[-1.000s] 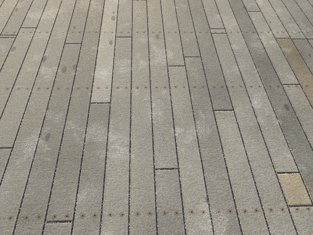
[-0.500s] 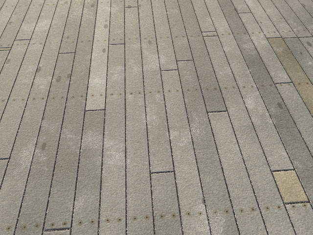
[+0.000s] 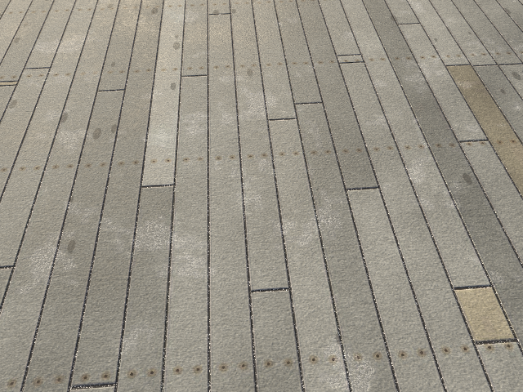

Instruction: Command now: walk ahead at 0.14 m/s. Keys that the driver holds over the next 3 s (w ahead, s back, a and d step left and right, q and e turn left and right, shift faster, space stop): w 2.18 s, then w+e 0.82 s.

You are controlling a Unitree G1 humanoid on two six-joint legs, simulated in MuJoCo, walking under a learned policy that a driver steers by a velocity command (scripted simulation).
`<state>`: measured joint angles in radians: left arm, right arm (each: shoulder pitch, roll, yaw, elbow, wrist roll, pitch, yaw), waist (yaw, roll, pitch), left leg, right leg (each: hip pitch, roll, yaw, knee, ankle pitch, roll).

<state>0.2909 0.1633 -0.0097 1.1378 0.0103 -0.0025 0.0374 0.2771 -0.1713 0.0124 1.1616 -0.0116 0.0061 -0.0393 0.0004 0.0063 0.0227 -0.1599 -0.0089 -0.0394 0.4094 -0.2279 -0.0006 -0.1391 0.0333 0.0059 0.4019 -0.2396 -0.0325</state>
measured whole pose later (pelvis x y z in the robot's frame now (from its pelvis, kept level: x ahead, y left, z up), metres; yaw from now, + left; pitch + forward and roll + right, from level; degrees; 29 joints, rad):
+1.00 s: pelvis +0.44 +0.01 +0.00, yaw +0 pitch +0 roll -1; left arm 0.46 0.16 0.03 1.09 0.01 -0.10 0.00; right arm 0.12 -0.20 -0.04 0.94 -0.03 -0.04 0.03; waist 0.04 0.03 0.04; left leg -0.65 0.11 0.02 0.86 -0.07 0.04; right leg 0.00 0.11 -0.10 0.22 -0.22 -0.11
